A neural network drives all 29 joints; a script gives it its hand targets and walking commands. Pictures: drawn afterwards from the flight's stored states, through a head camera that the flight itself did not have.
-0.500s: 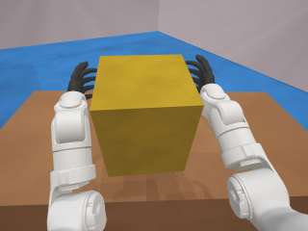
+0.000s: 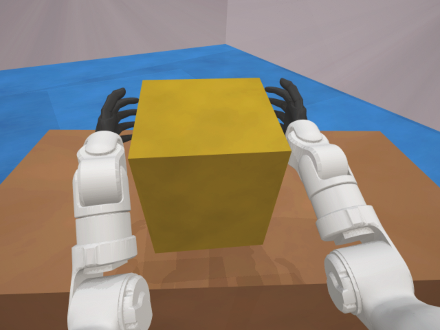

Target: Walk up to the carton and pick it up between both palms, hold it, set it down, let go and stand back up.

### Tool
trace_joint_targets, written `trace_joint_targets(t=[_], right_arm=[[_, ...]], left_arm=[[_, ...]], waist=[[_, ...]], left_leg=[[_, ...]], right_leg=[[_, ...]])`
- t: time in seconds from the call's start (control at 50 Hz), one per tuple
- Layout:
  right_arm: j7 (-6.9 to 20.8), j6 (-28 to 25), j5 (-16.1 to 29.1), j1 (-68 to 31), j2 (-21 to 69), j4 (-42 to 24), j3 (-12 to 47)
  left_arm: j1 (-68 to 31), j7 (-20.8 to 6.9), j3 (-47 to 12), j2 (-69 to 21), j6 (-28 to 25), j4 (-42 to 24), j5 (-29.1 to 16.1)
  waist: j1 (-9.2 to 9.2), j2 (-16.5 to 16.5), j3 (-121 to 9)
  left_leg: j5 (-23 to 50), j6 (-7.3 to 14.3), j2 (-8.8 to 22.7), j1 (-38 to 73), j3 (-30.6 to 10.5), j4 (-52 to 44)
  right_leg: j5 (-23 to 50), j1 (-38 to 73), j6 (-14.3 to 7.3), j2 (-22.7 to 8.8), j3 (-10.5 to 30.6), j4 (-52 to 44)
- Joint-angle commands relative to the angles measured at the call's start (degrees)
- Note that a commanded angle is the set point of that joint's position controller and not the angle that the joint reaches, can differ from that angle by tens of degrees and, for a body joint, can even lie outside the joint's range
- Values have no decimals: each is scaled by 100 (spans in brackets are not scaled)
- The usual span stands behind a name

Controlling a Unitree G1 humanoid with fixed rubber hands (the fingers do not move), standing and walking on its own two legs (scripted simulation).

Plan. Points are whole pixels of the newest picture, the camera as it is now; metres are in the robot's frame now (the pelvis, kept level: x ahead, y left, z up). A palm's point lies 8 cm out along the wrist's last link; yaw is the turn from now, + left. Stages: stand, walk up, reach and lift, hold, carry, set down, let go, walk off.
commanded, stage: hold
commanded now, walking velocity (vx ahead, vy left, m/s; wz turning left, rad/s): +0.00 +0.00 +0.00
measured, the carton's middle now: (206, 167) +0.37 +0.01 +0.17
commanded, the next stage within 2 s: none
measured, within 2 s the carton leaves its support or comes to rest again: neither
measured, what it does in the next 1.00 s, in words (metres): stands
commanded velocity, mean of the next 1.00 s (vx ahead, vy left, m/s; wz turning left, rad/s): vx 0.00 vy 0.00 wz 0.00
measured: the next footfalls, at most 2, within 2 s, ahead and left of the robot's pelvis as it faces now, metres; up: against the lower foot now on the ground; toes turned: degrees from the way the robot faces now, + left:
none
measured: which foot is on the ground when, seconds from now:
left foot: down 0.00-1.00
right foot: down 0.00-1.00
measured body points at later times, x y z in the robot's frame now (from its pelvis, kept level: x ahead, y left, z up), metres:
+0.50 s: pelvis +0.00 +0.00 +0.00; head -0.07 +0.02 +0.44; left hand +0.37 +0.16 +0.25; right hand +0.38 -0.14 +0.26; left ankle +0.03 +0.13 -0.75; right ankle -0.01 -0.11 -0.75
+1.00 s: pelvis +0.00 +0.00 +0.00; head -0.07 +0.02 +0.44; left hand +0.37 +0.16 +0.25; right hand +0.38 -0.14 +0.26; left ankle +0.03 +0.13 -0.75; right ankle -0.01 -0.11 -0.75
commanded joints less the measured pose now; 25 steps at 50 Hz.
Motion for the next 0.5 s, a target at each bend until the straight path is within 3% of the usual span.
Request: trace_joint_targets(t=[0.0, 0.48], right_arm=[[634, -203, 577, -3767, 3450, -1390, 1616], [640, -208, 575, -3790, 3457, -1362, 1600]], left_arm=[[-3583, -687, -2355, -2756, -326, -346, -965], [-3616, -680, -2344, -2759, -335, -329, -969]], waist=[[-17, 313, -1652], [-22, 312, -1671]], left_leg=[[1101, 49, -399, 530, 257, -40], [1074, 53, -400, 520, 255, -46]], right_leg=[[991, 3, 378, 293, -77, -177], [973, -4, 380, 291, -76, -177]])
